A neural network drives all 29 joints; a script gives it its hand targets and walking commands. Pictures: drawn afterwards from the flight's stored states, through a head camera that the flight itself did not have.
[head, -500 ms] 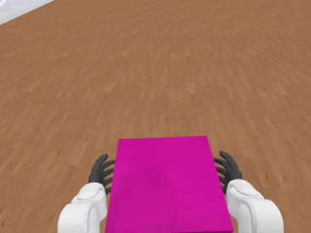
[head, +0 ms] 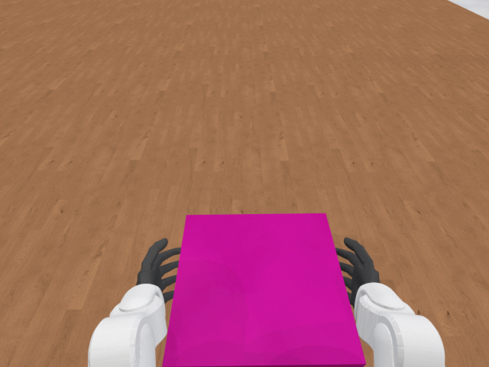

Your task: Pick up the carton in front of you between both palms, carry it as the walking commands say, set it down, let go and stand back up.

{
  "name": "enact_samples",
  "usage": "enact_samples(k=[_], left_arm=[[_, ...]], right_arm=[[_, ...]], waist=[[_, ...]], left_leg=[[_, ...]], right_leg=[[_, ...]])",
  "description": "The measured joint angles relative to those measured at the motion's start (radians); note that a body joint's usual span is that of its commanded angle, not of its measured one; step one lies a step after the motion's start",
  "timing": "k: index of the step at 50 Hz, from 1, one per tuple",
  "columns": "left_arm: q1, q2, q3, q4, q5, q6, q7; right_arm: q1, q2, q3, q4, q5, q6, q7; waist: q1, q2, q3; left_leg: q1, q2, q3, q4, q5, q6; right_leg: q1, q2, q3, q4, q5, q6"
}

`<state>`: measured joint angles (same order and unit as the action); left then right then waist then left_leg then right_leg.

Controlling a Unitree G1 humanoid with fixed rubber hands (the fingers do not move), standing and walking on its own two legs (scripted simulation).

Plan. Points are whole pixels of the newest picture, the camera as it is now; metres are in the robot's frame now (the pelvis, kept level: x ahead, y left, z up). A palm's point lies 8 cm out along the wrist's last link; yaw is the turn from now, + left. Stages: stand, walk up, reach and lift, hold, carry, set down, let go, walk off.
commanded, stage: carry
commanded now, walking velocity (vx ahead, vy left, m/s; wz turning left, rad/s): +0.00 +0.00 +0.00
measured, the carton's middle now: (256, 314) +0.24 +0.00 +0.01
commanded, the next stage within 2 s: hold in 1.56 s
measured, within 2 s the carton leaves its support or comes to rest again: neither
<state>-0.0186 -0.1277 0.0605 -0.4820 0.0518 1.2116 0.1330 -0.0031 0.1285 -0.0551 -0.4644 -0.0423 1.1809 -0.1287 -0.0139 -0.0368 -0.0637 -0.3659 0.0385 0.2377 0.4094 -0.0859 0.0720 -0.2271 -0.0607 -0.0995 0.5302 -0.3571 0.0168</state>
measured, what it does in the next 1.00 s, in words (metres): stands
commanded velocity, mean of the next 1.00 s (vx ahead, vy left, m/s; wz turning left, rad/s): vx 0.00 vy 0.00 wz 0.00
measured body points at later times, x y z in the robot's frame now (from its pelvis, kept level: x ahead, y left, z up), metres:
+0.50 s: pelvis +0.06 -0.01 -0.01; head +0.02 -0.01 +0.44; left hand +0.30 +0.14 +0.09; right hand +0.30 -0.17 +0.09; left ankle +0.09 +0.09 -0.74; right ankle -0.04 -0.12 -0.74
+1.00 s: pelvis +0.02 -0.01 +0.00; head -0.02 -0.01 +0.45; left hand +0.27 +0.14 +0.07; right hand +0.27 -0.17 +0.07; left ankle +0.09 +0.09 -0.74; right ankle -0.04 -0.12 -0.74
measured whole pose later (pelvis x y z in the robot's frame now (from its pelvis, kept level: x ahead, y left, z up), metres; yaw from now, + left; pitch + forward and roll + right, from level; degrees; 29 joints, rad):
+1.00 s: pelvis +0.02 -0.01 +0.00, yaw +0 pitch +1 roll +0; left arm -0.04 -0.13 0.07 -0.32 0.10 1.15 0.08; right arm -0.03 0.13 -0.07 -0.32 -0.10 1.14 -0.09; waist 0.00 0.00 -0.13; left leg -0.36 0.08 0.21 0.50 -0.16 0.04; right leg -0.17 -0.03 -0.13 0.50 -0.36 0.00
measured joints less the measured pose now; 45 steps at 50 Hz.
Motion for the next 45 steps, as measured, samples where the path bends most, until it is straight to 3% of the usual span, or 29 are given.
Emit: enact_samples(k=[2,17,37,45], left_arm=[[0.012,-0.001,-0.008,-0.006,0.000,-0.006,-0.002],[0.012,0.000,0.000,0.005,0.002,0.011,-0.003],[0.016,0.000,-0.006,-0.004,0.001,0.018,-0.003],[0.007,0.000,-0.004,0.074,0.027,-0.010,-0.021]], right_arm=[[0.017,0.001,0.002,-0.015,-0.001,-0.003,0.000],[-0.011,-0.001,0.002,-0.001,-0.009,0.038,0.000],[0.002,-0.001,0.002,-0.018,-0.009,0.044,-0.001],[-0.004,-0.001,-0.003,0.055,-0.033,0.017,0.013]], waist=[[-0.002,0.004,-0.022],[0.013,0.024,-0.099],[0.012,0.029,-0.080],[0.014,0.032,-0.076]], left_leg=[[0.014,-0.004,-0.002,0.005,-0.021,-0.006],[0.003,0.029,-0.018,0.156,-0.165,-0.039],[0.013,0.038,-0.022,0.125,-0.121,-0.042],[0.011,0.042,-0.026,0.104,-0.092,-0.039]], right_leg=[[0.029,-0.005,-0.004,-0.040,0.046,0.000],[0.077,0.010,-0.017,-0.007,-0.065,-0.006],[0.077,0.019,-0.026,-0.015,-0.036,-0.017],[0.070,0.025,-0.029,-0.024,-0.014,-0.020]])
